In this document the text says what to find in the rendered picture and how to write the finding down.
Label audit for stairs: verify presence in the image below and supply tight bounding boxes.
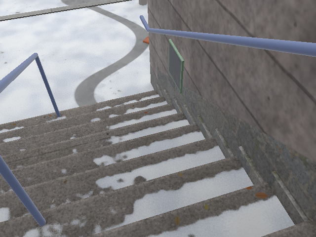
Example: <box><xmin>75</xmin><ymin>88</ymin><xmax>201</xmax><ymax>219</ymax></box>
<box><xmin>0</xmin><ymin>90</ymin><xmax>316</xmax><ymax>237</ymax></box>

